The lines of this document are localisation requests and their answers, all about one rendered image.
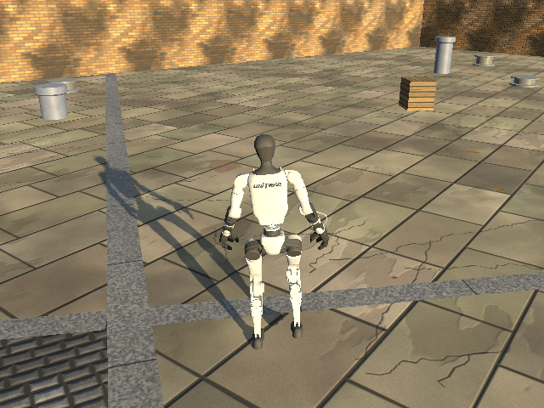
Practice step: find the robot right upper arm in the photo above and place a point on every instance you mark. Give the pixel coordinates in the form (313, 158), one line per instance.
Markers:
(294, 177)

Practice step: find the robot right thigh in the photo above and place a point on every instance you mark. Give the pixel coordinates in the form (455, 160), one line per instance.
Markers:
(293, 248)

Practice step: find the right robot hand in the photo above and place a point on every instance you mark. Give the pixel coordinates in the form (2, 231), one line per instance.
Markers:
(322, 237)

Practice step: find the right robot forearm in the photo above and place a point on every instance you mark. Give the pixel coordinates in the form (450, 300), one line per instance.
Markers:
(314, 220)

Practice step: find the robot right foot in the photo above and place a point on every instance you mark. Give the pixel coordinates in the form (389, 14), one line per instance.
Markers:
(297, 332)

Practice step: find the left robot forearm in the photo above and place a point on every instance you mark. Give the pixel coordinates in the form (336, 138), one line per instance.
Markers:
(228, 224)

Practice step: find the robot left upper arm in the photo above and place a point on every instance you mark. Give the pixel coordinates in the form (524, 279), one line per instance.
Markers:
(241, 181)

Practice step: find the left robot hand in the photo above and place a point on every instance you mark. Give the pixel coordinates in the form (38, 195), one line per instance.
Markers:
(224, 238)

